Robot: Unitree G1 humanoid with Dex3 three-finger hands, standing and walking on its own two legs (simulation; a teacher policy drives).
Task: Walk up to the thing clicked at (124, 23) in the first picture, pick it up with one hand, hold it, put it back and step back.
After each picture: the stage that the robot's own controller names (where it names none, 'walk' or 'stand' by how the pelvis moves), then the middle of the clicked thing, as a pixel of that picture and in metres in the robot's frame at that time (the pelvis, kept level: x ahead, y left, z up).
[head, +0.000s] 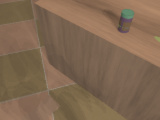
stand; (125, 21) +0.77 -0.24 -0.03
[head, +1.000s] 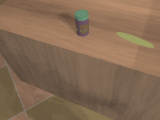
walk; (82, 23) +0.69 +0.05 -0.01
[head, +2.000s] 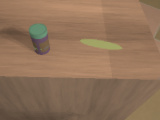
stand; (40, 39) +0.53 +0.18 +0.00
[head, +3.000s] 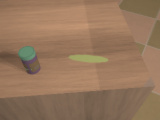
walk; (30, 60) +0.49 +0.24 -0.03
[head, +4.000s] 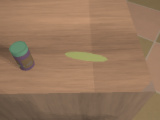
stand; (22, 56) +0.47 +0.27 -0.02
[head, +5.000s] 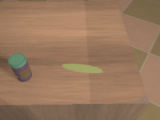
stand; (21, 68) +0.46 +0.28 -0.04
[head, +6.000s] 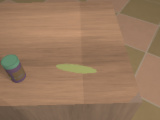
stand; (14, 69) +0.45 +0.31 -0.04
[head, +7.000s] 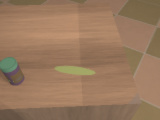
stand; (12, 71) +0.44 +0.31 -0.04
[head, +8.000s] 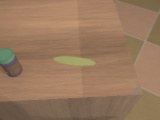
rise first; (10, 63) +0.45 +0.31 -0.03
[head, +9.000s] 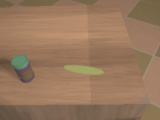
rise first; (23, 69) +0.45 +0.30 -0.03
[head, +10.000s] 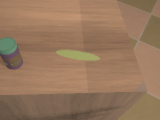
go down; (10, 54) +0.47 +0.27 -0.01
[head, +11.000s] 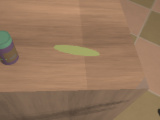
go down; (5, 48) +0.47 +0.27 +0.01
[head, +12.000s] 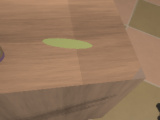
close in; out of the picture +0.46 +0.29 +0.04
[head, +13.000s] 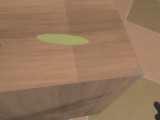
close; out of the picture +0.46 +0.29 +0.05
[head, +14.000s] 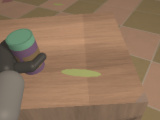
lift; (27, 52) +0.33 +0.17 +0.22
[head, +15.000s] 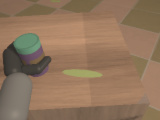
hold; (32, 56) +0.34 +0.16 +0.19
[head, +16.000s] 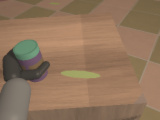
hold; (32, 61) +0.34 +0.17 +0.17
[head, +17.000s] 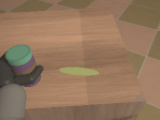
hold; (25, 66) +0.33 +0.19 +0.15
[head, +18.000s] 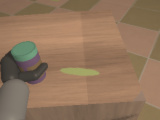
hold; (30, 63) +0.34 +0.17 +0.16
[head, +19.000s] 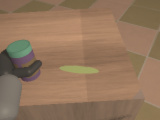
crouch; (25, 61) +0.36 +0.19 +0.15
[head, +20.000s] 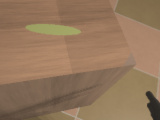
lower; out of the picture +0.50 +0.29 +0.06
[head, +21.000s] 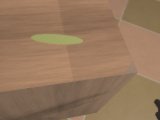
lower; out of the picture +0.46 +0.29 +0.06
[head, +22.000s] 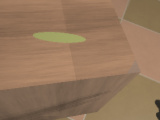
lower; out of the picture +0.46 +0.29 +0.05
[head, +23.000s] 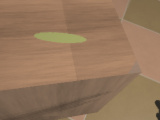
lower; out of the picture +0.46 +0.29 +0.05
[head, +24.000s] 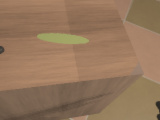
open; out of the picture +0.46 +0.28 +0.05
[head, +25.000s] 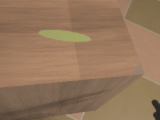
sink last; out of the picture +0.46 +0.28 +0.04
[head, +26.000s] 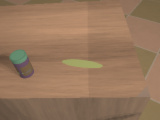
sink last; (22, 64) +0.46 +0.30 +0.00
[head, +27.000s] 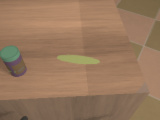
stand; (14, 61) +0.45 +0.28 +0.01
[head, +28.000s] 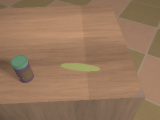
stand; (23, 69) +0.47 +0.28 -0.03
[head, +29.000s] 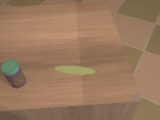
stand; (14, 74) +0.43 +0.30 -0.04
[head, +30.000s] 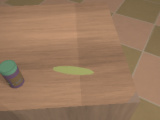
stand; (12, 74) +0.43 +0.31 -0.04
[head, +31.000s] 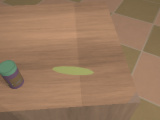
stand; (11, 75) +0.43 +0.31 -0.04
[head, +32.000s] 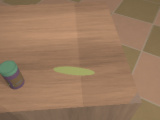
stand; (12, 75) +0.42 +0.31 -0.04
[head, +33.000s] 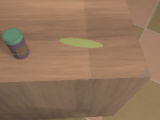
walk; (17, 44) +0.49 +0.26 -0.01
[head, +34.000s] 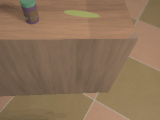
walk; (30, 10) +0.71 +0.26 -0.02
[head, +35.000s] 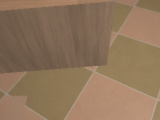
stand; out of the picture +1.03 +0.37 -0.01
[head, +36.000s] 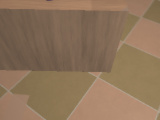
stand; out of the picture +1.05 +0.25 -0.02
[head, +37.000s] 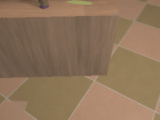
stand; out of the picture +1.06 +0.26 -0.04
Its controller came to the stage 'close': yes
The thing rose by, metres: 0.25
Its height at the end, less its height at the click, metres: +0.00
